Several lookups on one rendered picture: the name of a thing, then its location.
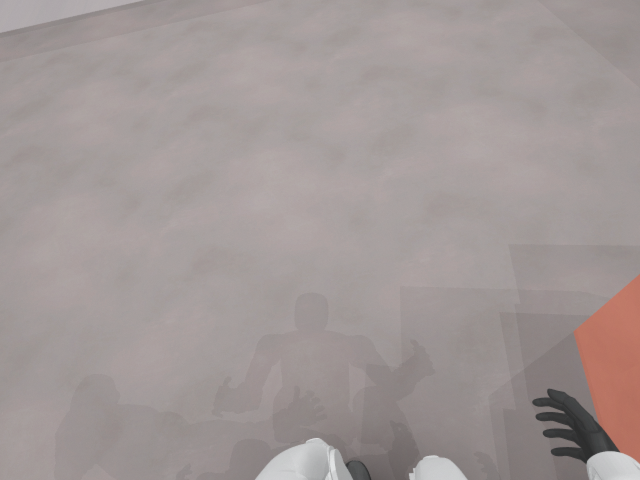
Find left robot thigh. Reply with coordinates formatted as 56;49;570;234
255;443;345;480

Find pedestal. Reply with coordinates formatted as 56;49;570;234
573;274;640;464

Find right robot thigh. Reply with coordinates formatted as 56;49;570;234
409;457;467;480

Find robot thigh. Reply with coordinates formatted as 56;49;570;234
255;443;345;480
409;457;467;480

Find right robot hand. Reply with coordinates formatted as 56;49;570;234
532;389;621;464

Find robot right forearm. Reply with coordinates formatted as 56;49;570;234
587;451;640;480

